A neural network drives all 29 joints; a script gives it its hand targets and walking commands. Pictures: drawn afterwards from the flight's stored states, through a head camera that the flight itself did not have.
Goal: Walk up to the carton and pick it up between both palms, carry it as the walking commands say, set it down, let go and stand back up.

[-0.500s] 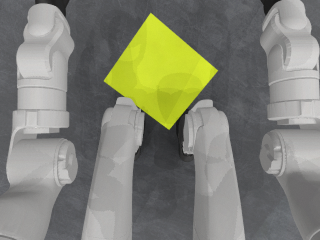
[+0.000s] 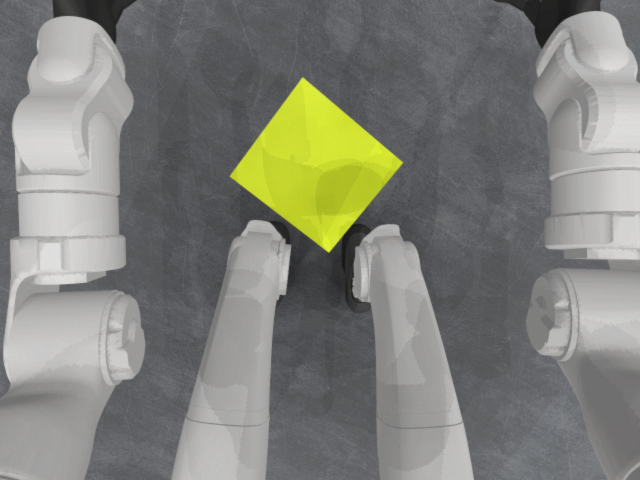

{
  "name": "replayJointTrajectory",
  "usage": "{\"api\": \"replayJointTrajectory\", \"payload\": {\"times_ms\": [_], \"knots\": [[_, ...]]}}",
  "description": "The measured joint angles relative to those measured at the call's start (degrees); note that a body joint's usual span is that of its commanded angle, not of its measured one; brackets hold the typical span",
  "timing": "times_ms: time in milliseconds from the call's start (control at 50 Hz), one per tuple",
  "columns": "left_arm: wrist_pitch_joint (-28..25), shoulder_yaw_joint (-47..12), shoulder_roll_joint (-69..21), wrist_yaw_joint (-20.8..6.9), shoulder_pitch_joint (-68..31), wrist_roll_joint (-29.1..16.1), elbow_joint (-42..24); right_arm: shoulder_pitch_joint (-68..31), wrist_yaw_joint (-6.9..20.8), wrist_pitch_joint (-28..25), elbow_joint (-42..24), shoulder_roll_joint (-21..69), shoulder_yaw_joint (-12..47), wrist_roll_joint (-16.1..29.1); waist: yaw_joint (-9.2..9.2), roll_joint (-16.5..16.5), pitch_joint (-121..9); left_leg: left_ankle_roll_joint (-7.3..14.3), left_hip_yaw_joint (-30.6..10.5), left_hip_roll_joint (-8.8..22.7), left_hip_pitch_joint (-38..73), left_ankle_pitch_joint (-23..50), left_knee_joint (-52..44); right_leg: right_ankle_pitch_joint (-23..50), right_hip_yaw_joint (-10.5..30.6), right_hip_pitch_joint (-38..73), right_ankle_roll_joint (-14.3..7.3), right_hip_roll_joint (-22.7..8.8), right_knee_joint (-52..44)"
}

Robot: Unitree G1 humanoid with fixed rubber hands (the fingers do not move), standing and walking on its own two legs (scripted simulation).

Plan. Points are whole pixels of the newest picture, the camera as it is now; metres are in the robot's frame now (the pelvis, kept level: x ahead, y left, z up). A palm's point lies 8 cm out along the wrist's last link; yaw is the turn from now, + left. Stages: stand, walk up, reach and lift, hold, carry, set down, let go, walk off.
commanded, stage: set down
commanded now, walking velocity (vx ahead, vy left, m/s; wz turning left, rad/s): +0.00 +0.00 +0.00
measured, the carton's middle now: (315, 166) +0.37 +0.01 -0.48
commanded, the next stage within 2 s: let go in 0.18 s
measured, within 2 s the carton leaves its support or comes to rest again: neither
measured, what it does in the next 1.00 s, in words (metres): rises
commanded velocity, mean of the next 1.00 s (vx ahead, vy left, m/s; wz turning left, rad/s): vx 0.00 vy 0.00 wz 0.00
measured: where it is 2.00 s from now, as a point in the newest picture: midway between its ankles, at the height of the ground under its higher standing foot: (314, 282)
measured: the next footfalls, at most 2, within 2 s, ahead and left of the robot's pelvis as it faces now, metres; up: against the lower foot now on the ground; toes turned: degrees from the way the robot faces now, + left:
none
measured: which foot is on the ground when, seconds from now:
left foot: down 0.00-1.00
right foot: down 0.00-1.00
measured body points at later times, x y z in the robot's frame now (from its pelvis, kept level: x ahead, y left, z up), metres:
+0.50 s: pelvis +0.05 -0.01 +0.09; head +0.33 +0.01 +0.44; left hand +0.44 +0.21 -0.05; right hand +0.47 -0.20 -0.05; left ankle +0.10 +0.11 -0.57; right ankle +0.10 -0.10 -0.57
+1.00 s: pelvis +0.13 +0.00 +0.16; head +0.23 +0.01 +0.60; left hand +0.32 +0.22 +0.06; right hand +0.34 -0.22 +0.07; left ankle +0.10 +0.11 -0.57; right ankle +0.10 -0.10 -0.57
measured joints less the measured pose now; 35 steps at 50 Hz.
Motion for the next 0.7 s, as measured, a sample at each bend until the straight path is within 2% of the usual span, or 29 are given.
{"api": "replayJointTrajectory", "payload": {"times_ms": [60, 140, 240, 320, 360, 420, 500, 540, 620, 700], "knots": [[0.60, -0.54, -0.39, -0.98, 0.03, -0.04, 1.81, 1.15, 0.22, 0.87, 0.39, 0.28, 0.33, -0.65, -0.06, 0.97, -0.55, 0.03, -0.41, -0.21, 4.30, 0.74, -3.73, 0.56, 0.04, 4.40, -0.01, -0.24, -3.71], [-1.19, -0.36, -2.43, -2.29, 2.28, 0.87, 11.07, 3.50, 0.93, -0.69, 6.89, 2.58, -0.16, -2.34, -0.34, 1.34, -8.82, 0.16, -0.36, -0.09, 4.80, 2.30, -8.93, 2.13, 0.62, 4.80, 0.15, -0.23, -8.77], [-8.52, 2.97, -6.78, -4.37, 7.10, 6.01, 25.77, 7.22, 2.42, -7.79, 19.97, 6.60, -1.64, -5.61, -0.95, -0.15, -26.23, 0.22, 0.23, 0.26, 0.07, 3.80, -13.97, 3.74, 1.66, -0.38, 0.20, -0.04, -13.34], [-14.66, 4.60, -8.06, -6.17, 7.87, 11.09, 29.55, 7.00, 2.61, -13.03, 25.55, 8.37, -2.69, -8.62, -1.27, -2.02, -31.30, 0.00, 0.55, 0.68, -1.61, 5.09, -16.97, 5.18, 2.18, -2.42, 0.03, 0.22, -16.01], [-16.22, 4.33, -7.87, -6.83, 8.71, 12.98, 28.01, 7.45, 2.20, -14.27, 24.77, 9.34, -3.28, -9.99, -1.36, -2.67, -31.25, -0.14, 0.44, 0.87, -1.60, 6.00, -18.57, 6.16, 2.18, -2.44, -0.13, 0.33, -17.65], [-16.64, 1.81, -7.09, -7.42, 13.97, 14.15, 22.73, 12.54, 1.43, -14.48, 19.38, 11.04, -2.86, -12.60, -1.41, -3.22, -30.01, -0.33, 0.07, 0.94, 0.79, 7.13, -21.60, 7.23, 2.05, -0.01, -0.30, 0.26, -20.67], [-14.85, -2.43, -5.87, -8.03, 26.67, 13.27, 11.93, 25.06, 1.04, -12.93, 7.79, 12.05, -0.55, -13.24, -0.87, -2.76, -23.46, -0.28, -0.67, 0.99, 10.55, 7.45, -25.88, 7.51, 1.70, 10.04, -0.54, 0.13, -25.28], [-13.90, -3.59, -6.18, -8.45, 33.75, 13.07, 9.27, 32.32, 1.25, -12.23, 4.67, 12.05, 0.30, -12.86, -0.55, -1.89, -24.07, -0.18, -1.17, 0.99, 13.80, 7.48, -27.95, 7.56, 1.40, 13.58, -0.56, 0.04, -27.71], [-13.73, -4.56, -6.47, -9.56, 43.83, 11.53, 7.13, 42.86, 1.86, -12.34, 1.93, 11.54, 0.37, -11.53, -0.12, 0.38, -26.81, 0.21, -1.84, 0.98, 20.08, 7.21, -31.30, 7.43, 1.02, 20.37, -0.44, -0.15, -31.83], [-16.44, -5.35, -5.17, -10.72, 48.09, 9.74, 6.82, 47.33, 2.70, -14.72, 0.94, 10.82, 1.54, -10.74, -0.74, 1.85, -28.81, 0.71, -1.68, 0.81, 26.90, 7.21, -34.64, 7.32, 1.37, 27.17, -0.19, -0.51, -35.07]]}}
